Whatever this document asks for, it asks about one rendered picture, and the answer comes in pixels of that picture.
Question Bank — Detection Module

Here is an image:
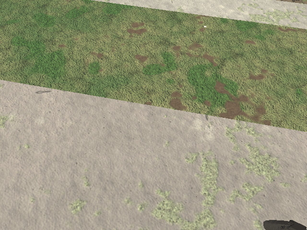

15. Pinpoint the right robot hand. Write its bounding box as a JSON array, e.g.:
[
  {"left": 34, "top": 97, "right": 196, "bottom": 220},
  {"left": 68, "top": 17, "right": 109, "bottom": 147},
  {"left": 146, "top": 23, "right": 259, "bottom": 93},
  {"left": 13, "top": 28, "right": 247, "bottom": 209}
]
[{"left": 263, "top": 220, "right": 307, "bottom": 230}]

